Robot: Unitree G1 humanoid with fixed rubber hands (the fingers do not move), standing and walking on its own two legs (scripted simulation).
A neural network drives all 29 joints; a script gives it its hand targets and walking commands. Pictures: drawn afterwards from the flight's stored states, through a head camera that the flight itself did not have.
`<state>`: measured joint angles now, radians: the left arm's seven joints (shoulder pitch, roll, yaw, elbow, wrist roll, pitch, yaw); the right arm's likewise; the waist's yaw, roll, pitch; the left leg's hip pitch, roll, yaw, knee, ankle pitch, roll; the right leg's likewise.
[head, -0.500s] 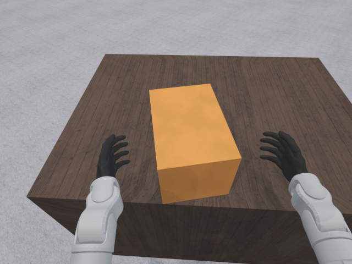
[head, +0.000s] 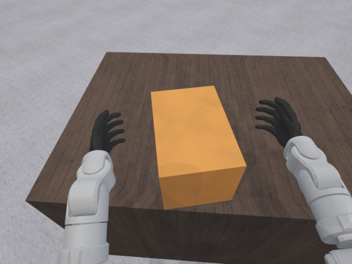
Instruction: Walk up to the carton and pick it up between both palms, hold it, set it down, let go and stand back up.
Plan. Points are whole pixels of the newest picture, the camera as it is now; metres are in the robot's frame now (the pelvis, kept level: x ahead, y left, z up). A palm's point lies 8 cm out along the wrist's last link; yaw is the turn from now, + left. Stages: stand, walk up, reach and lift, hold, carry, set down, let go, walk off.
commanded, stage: reach and lift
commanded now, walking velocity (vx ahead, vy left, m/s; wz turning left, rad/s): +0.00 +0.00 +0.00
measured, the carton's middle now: (190, 144) +0.42 +0.04 -0.01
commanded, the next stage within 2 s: none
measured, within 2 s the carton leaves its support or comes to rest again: neither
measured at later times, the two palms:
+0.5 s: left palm (105, 118) +0.37 +0.22 +0.14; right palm (278, 101) +0.44 -0.15 +0.15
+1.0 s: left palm (118, 145) +0.36 +0.21 +0.05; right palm (252, 130) +0.44 -0.12 +0.05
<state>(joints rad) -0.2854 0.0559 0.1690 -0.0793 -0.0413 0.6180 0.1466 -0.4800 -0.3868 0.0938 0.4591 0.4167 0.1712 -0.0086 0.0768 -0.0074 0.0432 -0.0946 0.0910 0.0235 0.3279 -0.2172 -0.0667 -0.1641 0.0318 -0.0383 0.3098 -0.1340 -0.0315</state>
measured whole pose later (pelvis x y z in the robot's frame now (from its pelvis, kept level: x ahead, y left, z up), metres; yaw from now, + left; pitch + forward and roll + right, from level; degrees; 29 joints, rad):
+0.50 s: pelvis -0.01 -0.01 +0.00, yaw +1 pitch +4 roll +0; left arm -0.69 0.12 0.19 0.40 -0.05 0.51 0.17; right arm -0.87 -0.36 0.08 0.86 0.38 0.19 0.01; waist 0.11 -0.01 -0.04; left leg -0.23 0.10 0.00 0.35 -0.20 -0.08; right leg -0.29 0.04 -0.06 0.33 -0.12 -0.04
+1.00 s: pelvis -0.01 +0.00 -0.01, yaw +1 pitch +13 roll -1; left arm -0.71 0.05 0.16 0.97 -0.01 -0.13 0.18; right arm -0.88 -0.23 0.02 1.29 0.23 -0.21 0.01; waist 0.14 -0.01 -0.14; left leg -0.46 0.09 -0.01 0.46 -0.23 -0.07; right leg -0.50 0.03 -0.06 0.38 -0.12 -0.04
